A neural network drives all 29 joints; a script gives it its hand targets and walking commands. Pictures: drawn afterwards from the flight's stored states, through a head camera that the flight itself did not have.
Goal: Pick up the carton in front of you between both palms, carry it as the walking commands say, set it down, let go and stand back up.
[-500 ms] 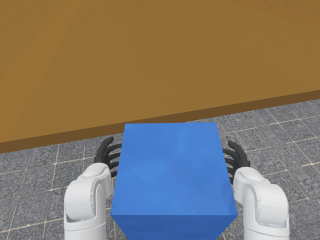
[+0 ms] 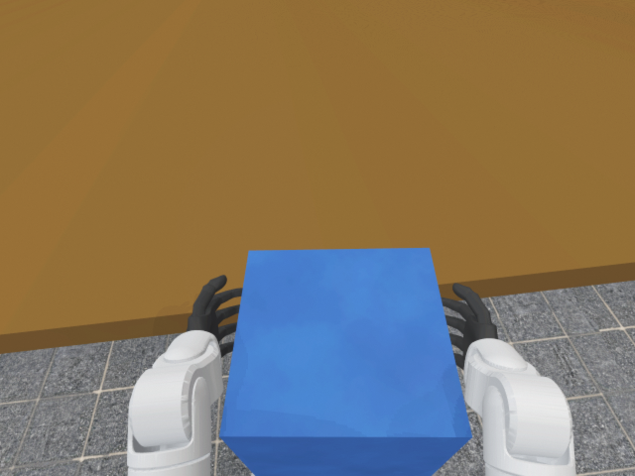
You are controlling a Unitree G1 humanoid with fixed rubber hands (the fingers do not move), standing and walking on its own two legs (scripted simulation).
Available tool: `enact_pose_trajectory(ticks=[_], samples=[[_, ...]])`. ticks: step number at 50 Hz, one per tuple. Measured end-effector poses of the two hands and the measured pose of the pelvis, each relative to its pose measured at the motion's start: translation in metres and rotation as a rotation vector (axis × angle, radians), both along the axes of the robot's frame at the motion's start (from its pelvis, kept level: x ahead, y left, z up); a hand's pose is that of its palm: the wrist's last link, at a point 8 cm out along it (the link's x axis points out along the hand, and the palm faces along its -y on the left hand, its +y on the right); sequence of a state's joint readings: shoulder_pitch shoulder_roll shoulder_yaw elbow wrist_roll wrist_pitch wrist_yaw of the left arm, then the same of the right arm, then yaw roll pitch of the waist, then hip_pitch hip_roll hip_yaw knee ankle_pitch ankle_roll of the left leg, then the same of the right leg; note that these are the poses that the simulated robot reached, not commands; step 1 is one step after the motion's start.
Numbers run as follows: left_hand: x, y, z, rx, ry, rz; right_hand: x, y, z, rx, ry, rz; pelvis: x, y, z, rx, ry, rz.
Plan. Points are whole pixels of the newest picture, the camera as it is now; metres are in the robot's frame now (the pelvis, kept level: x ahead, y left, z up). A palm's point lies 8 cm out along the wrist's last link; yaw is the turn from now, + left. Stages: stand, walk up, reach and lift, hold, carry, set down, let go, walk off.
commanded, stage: carry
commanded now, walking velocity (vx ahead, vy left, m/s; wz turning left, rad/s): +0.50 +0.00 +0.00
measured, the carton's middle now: (339, 374) +0.26 +0.00 +0.00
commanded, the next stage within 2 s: none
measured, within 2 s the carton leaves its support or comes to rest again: neither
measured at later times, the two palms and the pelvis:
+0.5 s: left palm (246, 103) +0.67 +0.16 +0.15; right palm (429, 105) +0.65 -0.14 +0.15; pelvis +0.33 +0.02 +0.00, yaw -2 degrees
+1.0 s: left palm (281, 60) +0.96 +0.13 +0.09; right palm (413, 58) +0.95 -0.17 +0.09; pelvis +0.56 +0.00 -0.02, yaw -3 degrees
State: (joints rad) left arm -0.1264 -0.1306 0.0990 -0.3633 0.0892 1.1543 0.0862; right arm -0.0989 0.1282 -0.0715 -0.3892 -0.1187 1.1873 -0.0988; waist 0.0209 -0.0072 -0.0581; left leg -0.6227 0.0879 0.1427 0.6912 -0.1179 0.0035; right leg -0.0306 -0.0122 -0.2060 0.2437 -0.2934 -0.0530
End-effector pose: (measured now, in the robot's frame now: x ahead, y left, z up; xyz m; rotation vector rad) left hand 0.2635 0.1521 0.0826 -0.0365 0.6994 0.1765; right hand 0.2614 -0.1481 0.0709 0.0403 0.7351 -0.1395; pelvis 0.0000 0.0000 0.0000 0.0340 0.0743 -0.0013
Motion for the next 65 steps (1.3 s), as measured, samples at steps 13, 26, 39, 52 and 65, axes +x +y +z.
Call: enact_pose_trajectory(ticks=[13,26,39,52,65], samples=[[0.213,0.012,0.0,-0.063,-0.038,-0.078,0.185,0.014,0.012,-0.008,-0.038,-0.124,0.183,0.037,-0.015,-0.029,-0.018,-0.07],[0.423,0.001,0.068,-0.013,-0.153,-0.085,0.404,0.002,0.079,-0.055,-0.15,-0.059,0.343,0.02,-0.005,-0.038,-0.004,-0.032],[0.614,-0.021,0.021,0.044,0.08,-0.021,0.619,-0.022,0.02,-0.007,0.079,0.027,0.479,-0.017,-0.018,-0.019,0.019,-0.008],[0.71,-0.021,0.015,-0.098,-0.133,-0.021,0.699,-0.019,0.029,0.035,-0.136,-0.093,0.573,-0.002,-0.019,-0.019,0.043,-0.038],[0.764,-0.025,0.052,-0.008,-0.053,-0.054,0.753,-0.023,0.054,-0.004,-0.055,-0.043,0.647,-0.008,-0.005,-0.04,0.036,-0.035]])
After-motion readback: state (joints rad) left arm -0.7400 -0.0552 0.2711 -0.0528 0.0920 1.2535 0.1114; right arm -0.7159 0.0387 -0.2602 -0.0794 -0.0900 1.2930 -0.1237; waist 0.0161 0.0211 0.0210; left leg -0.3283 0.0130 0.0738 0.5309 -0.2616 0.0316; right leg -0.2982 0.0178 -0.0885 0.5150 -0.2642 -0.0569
